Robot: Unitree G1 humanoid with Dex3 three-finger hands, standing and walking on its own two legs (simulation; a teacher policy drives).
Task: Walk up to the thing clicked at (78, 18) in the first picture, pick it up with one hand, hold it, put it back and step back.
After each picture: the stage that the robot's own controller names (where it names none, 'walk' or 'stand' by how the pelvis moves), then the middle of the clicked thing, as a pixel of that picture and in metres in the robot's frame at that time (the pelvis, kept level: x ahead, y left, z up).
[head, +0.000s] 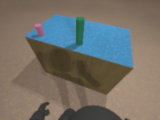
stand; (79, 32) +0.68 +0.14 +0.10
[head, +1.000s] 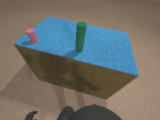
walk; (80, 39) +0.58 +0.12 +0.11
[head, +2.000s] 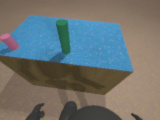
stand; (64, 39) +0.50 +0.22 +0.13
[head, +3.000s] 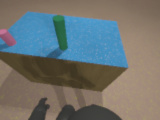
stand; (61, 35) +0.53 +0.23 +0.12
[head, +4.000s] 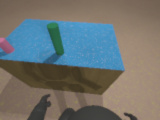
stand; (57, 41) +0.50 +0.27 +0.11
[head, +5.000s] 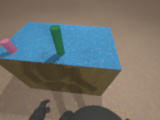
stand; (58, 42) +0.52 +0.28 +0.10
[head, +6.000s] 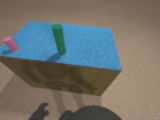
stand; (60, 41) +0.53 +0.27 +0.10
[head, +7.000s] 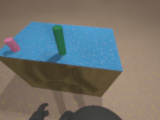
stand; (60, 42) +0.53 +0.27 +0.10
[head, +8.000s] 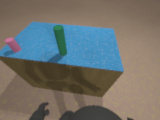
rise first; (61, 42) +0.53 +0.27 +0.10
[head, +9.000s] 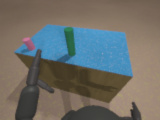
rise first; (70, 43) +0.54 +0.23 +0.10
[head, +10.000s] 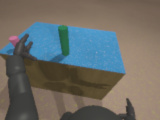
go down; (64, 42) +0.55 +0.22 +0.11
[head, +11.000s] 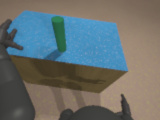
go down; (60, 36) +0.53 +0.22 +0.12
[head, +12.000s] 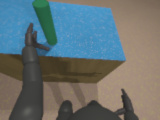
close in; (48, 27) +0.53 +0.24 +0.16
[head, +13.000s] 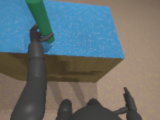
close; (43, 24) +0.54 +0.25 +0.17
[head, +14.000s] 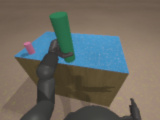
lift; (65, 41) +0.32 +0.15 +0.31
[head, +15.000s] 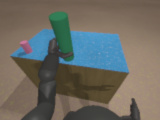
hold; (64, 41) +0.32 +0.15 +0.30
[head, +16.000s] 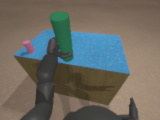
hold; (64, 42) +0.31 +0.16 +0.31
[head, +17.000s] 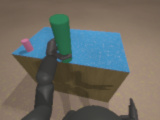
hold; (63, 43) +0.31 +0.16 +0.29
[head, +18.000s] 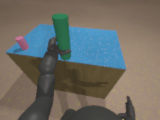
crouch; (63, 40) +0.37 +0.17 +0.26
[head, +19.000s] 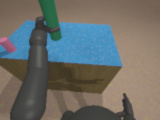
lower; (51, 17) +0.49 +0.21 +0.31
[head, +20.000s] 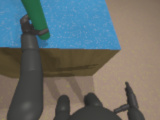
lower; (37, 17) +0.55 +0.23 +0.18
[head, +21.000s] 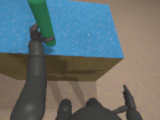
lower; (45, 26) +0.52 +0.23 +0.16
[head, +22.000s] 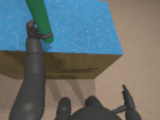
lower; (42, 22) +0.53 +0.23 +0.17
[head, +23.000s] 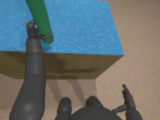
lower; (42, 23) +0.53 +0.23 +0.17
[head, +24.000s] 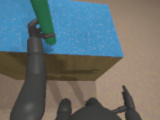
open; (46, 24) +0.53 +0.23 +0.17
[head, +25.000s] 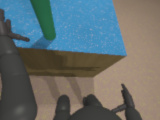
rise; (45, 18) +0.52 +0.22 +0.17
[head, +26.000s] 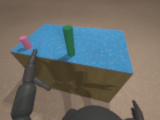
sink last; (69, 42) +0.52 +0.22 +0.14
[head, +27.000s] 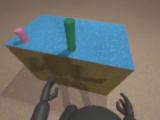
stand; (70, 37) +0.54 +0.20 +0.14
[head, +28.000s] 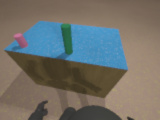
stand; (67, 40) +0.54 +0.22 +0.12
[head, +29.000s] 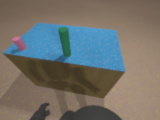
stand; (65, 43) +0.53 +0.23 +0.10
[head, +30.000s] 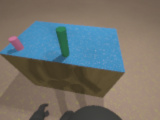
stand; (63, 43) +0.51 +0.24 +0.10
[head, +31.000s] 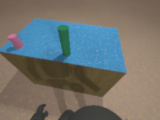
stand; (65, 42) +0.51 +0.22 +0.10
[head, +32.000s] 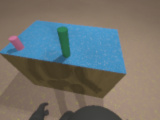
stand; (64, 44) +0.51 +0.23 +0.10
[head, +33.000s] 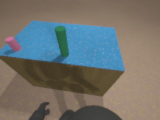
walk; (62, 43) +0.50 +0.24 +0.10
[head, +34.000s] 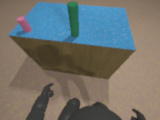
walk; (74, 22) +0.65 +0.18 +0.12
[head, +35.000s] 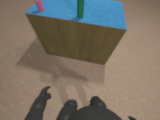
walk; (80, 4) +0.96 +0.16 +0.13
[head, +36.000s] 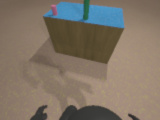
stand; (86, 8) +1.15 +0.17 +0.12
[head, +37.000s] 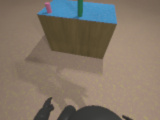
stand; (80, 5) +1.20 +0.24 +0.10
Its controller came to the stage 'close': yes
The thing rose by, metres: 0.20
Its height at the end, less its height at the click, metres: +0.00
